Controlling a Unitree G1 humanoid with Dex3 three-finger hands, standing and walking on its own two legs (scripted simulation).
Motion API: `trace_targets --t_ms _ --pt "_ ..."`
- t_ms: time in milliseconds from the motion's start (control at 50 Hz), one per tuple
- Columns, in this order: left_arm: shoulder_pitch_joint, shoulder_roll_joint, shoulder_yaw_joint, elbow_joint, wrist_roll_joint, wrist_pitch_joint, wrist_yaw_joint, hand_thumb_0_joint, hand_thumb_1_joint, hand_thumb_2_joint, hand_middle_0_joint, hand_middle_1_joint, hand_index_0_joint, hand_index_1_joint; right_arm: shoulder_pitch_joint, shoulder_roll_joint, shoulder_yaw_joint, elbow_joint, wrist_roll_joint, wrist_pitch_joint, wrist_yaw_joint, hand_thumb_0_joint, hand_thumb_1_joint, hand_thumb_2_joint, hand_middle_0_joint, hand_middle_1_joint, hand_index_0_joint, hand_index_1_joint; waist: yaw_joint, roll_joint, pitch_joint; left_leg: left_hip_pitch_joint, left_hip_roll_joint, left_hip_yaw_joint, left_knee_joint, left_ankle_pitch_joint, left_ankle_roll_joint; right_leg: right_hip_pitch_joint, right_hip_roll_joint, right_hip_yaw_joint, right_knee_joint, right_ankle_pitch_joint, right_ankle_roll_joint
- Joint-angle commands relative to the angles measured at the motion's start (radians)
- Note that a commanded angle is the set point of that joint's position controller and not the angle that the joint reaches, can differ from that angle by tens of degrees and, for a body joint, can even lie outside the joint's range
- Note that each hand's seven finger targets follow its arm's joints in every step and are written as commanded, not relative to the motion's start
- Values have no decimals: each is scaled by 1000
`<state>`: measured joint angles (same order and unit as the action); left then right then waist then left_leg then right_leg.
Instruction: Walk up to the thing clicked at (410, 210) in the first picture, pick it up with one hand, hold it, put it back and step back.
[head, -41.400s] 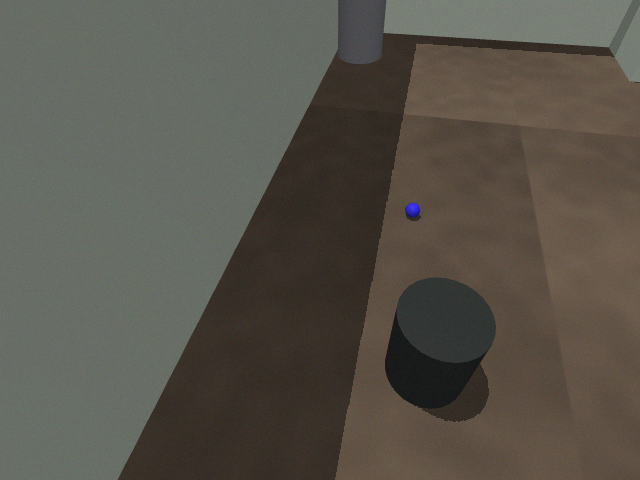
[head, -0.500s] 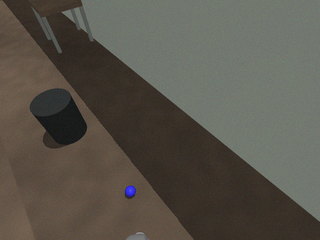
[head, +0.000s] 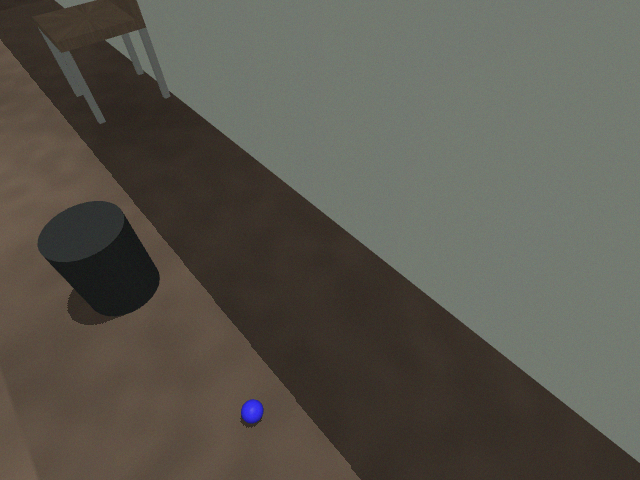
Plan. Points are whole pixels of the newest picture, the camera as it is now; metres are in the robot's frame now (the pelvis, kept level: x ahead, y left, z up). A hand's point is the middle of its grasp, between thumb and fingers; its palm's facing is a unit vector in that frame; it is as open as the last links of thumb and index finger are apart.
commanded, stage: walk up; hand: left
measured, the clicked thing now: (252, 411) +0.42 +0.26 -0.73
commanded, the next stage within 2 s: stand in 0.98 s
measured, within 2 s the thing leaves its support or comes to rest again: neither
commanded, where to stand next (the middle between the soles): +0.04 +0.01 m, yaw +1 degrees
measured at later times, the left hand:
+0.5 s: hand out of the picture +0.10 +0.26 -0.14, palm faces +0.00 -0.94 -0.34, open 7.4 cm
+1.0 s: hand out of the picture +0.09 +0.26 -0.14, palm faces +0.01 -0.94 -0.34, open 7.4 cm
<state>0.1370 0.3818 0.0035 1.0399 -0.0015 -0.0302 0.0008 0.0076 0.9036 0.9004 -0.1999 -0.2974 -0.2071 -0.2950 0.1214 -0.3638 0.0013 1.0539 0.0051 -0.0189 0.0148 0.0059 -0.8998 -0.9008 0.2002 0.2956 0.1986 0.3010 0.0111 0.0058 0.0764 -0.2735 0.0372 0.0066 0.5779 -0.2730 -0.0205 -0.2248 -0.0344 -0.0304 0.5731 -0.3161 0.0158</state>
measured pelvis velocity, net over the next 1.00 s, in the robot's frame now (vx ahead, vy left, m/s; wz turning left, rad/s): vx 0.02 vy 0.00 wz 0.01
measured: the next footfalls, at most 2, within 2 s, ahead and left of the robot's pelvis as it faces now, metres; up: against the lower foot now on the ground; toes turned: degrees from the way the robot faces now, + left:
none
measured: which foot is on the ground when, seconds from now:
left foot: down 0.00-1.00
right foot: down 0.00-1.00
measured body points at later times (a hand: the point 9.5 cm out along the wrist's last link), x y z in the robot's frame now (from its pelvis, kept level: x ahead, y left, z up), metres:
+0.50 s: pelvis +0.01 +0.00 +0.02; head +0.02 +0.00 +0.46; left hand +0.10 +0.30 -0.12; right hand +0.10 -0.31 -0.11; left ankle +0.02 +0.13 -0.73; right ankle -0.01 -0.13 -0.73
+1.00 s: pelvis +0.02 +0.00 +0.02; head +0.02 +0.00 +0.47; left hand +0.09 +0.31 -0.12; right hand +0.10 -0.30 -0.12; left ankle +0.02 +0.13 -0.73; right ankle -0.01 -0.13 -0.73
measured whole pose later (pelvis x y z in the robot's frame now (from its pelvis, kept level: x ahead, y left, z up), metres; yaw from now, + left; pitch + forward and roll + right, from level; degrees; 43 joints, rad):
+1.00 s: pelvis +0.02 +0.00 +0.02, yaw +1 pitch -2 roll +0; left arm 0.08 0.35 0.01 1.16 0.01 0.00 -0.01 0.01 0.91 0.90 -0.20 -0.30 -0.21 -0.29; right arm 0.09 -0.35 0.00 1.15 -0.01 -0.01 0.00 0.00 -0.90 -0.90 0.20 0.30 0.20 0.30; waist 0.00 0.00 0.04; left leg -0.14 0.02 0.01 0.35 -0.18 -0.02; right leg -0.08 -0.04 -0.04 0.33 -0.22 0.03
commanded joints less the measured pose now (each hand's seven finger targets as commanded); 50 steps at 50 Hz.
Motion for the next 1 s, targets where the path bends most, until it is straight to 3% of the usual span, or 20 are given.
trace_targets --t_ms 0,60,300,380,600,940,980 --pt "-37 215 42 -26 -9 -15 12 0 900 900 -200 -300 -200 -300 -49 -235 -46 -24 4 -25 -18 0 -900 -900 200 300 200 300 -3 12 -148 103 91 -94 -120 331 74 59 -86 71 -108 298 -61" --pt "-67 209 38 -4 -6 -9 11 0 900 900 -200 -300 -200 -300 -73 -232 -42 -5 2 -22 -17 0 -900 -900 200 300 200 300 -1 15 -131 94 98 -103 -169 292 72 86 -84 68 -145 248 -53" --pt "-142 202 41 38 5 -7 4 0 900 900 -200 -300 -200 -300 -108 -210 -38 34 -7 -14 -15 0 -900 -900 200 300 200 300 -15 -4 -113 140 79 -69 -235 245 46 113 -96 71 -271 226 -36" --pt "-137 196 42 47 7 -6 3 0 900 900 -200 -300 -200 -300 -107 -213 -40 39 -8 -17 -17 0 -900 -900 200 300 200 300 -14 3 -133 155 84 -67 -249 266 46 141 -99 65 -274 258 -35" --pt "-119 186 44 61 7 -1 0 0 900 900 -200 -300 -200 -300 -98 -206 -39 43 -9 -17 -20 0 -900 -900 200 300 200 300 -13 3 -103 146 78 -79 -278 231 41 128 -93 63 -293 212 -30" --pt "-105 179 48 54 10 3 3 0 900 900 -200 -300 -200 -300 -74 -202 -43 44 -13 -16 -23 0 -900 -900 200 300 200 300 -13 2 -111 152 81 -80 -283 258 44 152 -95 57 -291 235 -28" --pt "-101 180 45 55 7 1 8 0 900 900 -200 -300 -200 -300 -101 -196 -39 34 -12 -17 -24 0 -900 -900 200 300 200 300 -9 5 -103 171 104 -90 -281 390 29 141 -110 61 -290 313 -24"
